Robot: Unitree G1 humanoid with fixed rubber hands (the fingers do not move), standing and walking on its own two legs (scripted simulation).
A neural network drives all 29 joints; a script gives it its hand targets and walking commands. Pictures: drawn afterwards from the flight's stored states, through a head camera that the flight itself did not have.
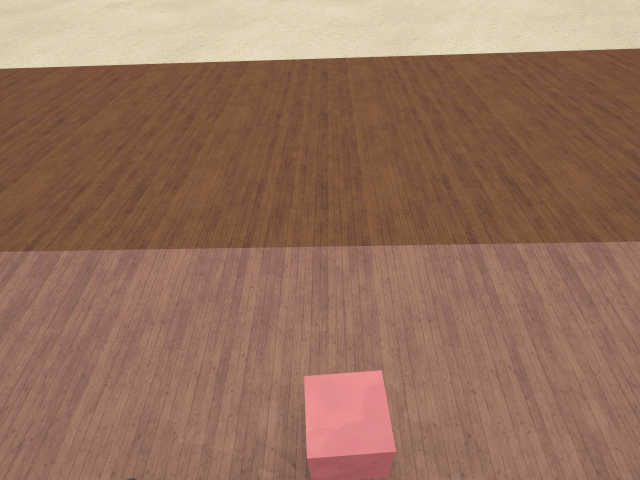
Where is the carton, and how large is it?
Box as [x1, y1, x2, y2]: [304, 370, 395, 479]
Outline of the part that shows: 381,370 304,376 307,460 311,479 361,479 386,477 395,453 395,448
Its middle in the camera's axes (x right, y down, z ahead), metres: +0.07 +0.52 +1.07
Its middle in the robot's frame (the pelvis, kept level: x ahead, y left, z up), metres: +0.41 -0.01 -0.66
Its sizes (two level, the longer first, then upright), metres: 0.210 0.200 0.250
